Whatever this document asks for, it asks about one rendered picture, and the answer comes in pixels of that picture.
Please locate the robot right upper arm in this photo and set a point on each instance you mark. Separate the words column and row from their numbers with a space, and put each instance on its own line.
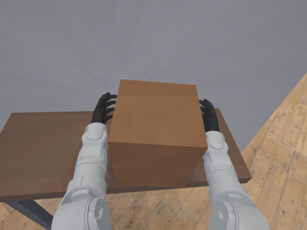
column 227, row 214

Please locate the robot left forearm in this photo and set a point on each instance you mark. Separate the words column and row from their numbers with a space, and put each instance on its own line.
column 90, row 169

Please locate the table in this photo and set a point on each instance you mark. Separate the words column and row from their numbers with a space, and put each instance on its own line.
column 39, row 151

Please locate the robot right hand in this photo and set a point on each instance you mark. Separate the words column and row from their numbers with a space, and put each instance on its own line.
column 209, row 117

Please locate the robot right forearm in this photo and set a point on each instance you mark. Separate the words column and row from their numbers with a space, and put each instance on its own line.
column 220, row 173

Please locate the robot left hand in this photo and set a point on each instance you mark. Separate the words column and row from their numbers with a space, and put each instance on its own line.
column 100, row 112

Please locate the carton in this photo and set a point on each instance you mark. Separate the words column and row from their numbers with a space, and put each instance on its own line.
column 157, row 136

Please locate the robot left upper arm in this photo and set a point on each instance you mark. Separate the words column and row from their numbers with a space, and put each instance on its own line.
column 86, row 214

